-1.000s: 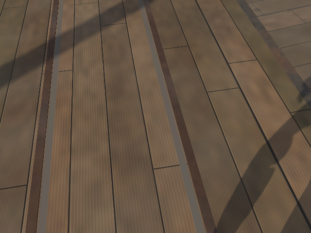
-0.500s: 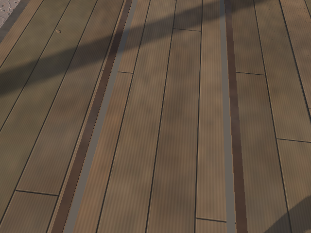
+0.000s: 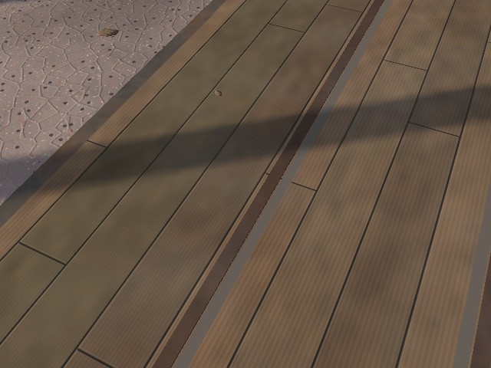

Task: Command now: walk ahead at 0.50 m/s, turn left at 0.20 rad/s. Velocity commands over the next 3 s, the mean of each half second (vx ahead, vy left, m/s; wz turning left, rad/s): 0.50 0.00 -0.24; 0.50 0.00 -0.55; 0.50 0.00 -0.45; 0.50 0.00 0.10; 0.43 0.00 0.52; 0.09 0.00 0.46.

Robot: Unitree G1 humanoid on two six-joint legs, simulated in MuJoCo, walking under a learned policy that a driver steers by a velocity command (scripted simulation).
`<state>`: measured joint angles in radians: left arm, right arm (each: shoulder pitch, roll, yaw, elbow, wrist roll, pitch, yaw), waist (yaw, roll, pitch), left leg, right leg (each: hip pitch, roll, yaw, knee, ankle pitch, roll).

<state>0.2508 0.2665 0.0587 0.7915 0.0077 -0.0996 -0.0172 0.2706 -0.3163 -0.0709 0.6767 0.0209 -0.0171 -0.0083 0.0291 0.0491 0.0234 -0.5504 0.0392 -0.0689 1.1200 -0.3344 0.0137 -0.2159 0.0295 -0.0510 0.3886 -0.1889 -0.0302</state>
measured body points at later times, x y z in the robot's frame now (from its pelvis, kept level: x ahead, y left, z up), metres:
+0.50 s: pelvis +0.26 +0.04 +0.00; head +0.28 +0.05 +0.45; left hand +0.43 +0.30 -0.11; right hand +0.29 -0.25 -0.10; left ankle +0.26 +0.15 -0.74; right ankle +0.28 -0.12 -0.66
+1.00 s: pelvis +0.50 -0.10 +0.00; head +0.52 -0.13 +0.45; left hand +0.70 +0.11 -0.10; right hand +0.52 -0.42 -0.10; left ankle +0.65 +0.04 -0.66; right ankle +0.48 -0.16 -0.74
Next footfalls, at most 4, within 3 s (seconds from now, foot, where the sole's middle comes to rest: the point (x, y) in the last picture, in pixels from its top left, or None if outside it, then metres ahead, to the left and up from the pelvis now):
0.26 left None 0.30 0.15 -0.78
0.76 right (336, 359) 0.52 -0.17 -0.78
1.26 left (319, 247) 0.87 -0.15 -0.78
1.76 right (437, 242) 0.89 -0.53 -0.78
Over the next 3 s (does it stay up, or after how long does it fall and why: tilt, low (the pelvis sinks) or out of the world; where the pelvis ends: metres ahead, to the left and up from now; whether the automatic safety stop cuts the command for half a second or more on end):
stays up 1.28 -0.61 0.00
